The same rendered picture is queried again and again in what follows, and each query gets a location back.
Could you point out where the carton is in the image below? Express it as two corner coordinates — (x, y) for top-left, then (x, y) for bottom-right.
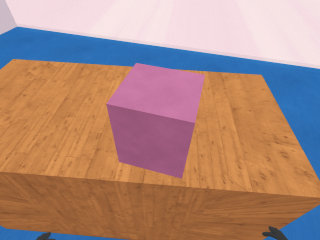
(106, 63), (205, 179)

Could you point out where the pedestal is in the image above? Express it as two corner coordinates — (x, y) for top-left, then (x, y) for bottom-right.
(0, 59), (320, 240)

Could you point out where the robot right hand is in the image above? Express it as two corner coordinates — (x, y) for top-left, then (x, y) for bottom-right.
(262, 226), (288, 240)

